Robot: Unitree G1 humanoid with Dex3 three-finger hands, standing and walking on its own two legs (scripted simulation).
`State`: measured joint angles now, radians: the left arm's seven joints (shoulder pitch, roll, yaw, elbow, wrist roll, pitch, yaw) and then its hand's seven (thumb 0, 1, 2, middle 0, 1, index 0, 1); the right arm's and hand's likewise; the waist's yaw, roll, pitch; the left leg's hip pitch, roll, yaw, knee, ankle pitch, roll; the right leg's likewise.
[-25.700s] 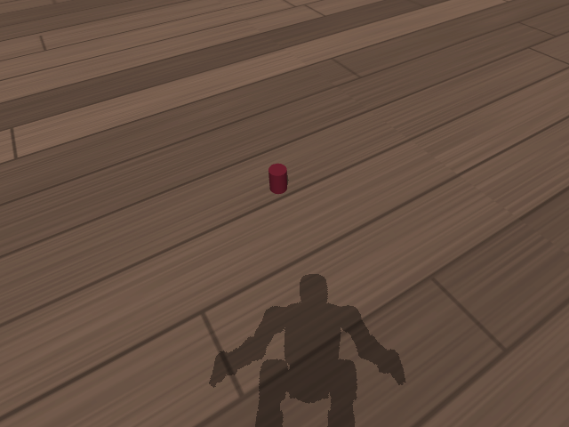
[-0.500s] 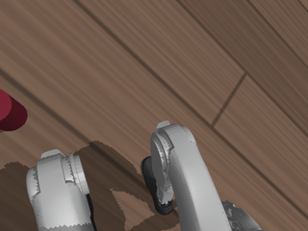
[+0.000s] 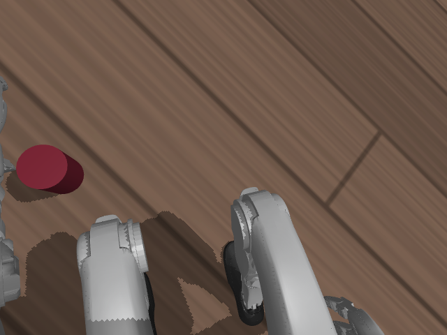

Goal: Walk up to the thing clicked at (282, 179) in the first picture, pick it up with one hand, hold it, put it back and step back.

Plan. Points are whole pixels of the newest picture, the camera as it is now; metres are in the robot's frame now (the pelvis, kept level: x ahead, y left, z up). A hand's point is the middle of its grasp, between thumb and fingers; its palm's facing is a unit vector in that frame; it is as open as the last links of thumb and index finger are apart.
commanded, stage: withdraw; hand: left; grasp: from above
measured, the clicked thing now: (54, 171) +0.44 +0.29 -0.28
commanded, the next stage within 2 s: home in 0.56 s
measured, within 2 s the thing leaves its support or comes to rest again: neither
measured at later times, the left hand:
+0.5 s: hand (9, 150) +0.44 +0.30 -0.12, palm faces -0.44 -0.06 -0.90, open 14.1 cm
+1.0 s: hand out of the picture +0.46 +0.33 -0.07, palm faces -0.41 -0.22 -0.89, open 12.4 cm
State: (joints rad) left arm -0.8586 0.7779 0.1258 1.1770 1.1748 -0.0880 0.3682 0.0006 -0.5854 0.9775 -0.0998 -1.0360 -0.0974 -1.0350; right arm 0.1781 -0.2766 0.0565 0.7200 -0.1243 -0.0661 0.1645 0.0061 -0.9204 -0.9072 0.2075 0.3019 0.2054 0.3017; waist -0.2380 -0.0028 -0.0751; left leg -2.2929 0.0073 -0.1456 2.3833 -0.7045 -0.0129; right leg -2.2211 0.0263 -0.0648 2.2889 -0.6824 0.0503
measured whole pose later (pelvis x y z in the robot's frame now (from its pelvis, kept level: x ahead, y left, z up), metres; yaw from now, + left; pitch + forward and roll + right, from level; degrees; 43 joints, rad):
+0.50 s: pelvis -0.02 +0.00 +0.02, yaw +2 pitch +32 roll -9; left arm -1.01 0.79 0.00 1.41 1.29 -0.35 0.31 0.00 -0.52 1.01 -0.10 -1.01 -0.09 -1.02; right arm 0.14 -0.32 0.09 0.69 -0.13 0.03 0.09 0.00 -0.91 -0.90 0.21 0.30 0.20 0.30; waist -0.24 -0.03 -0.05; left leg -2.23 -0.01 -0.13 2.29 -0.63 0.00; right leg -2.14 0.00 -0.06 2.20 -0.63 0.04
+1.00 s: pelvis +0.00 +0.01 +0.05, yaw +1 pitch +37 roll -8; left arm -0.80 0.72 0.11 1.04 0.95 -0.05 0.09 0.00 -0.07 0.82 -0.21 -0.60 -0.20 -0.60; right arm 0.26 -0.27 0.05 0.68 -0.08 0.03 0.12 0.01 -0.90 -0.90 0.21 0.30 0.21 0.30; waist -0.18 0.08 -0.11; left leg -2.19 0.01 -0.11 2.24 -0.70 0.01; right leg -2.11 0.01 -0.05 2.15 -0.68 0.06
